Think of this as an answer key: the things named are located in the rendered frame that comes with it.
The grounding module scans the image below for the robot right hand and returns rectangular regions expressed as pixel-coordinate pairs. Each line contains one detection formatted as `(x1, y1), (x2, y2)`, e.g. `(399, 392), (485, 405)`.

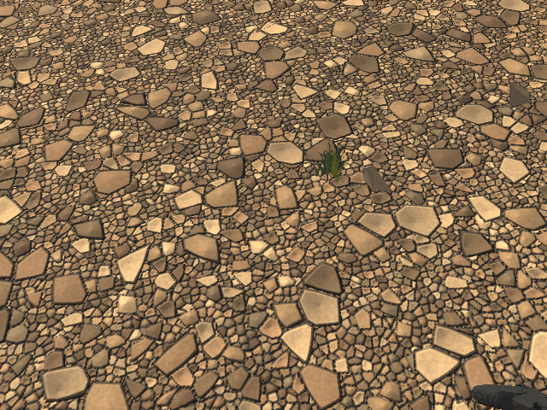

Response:
(472, 384), (547, 410)

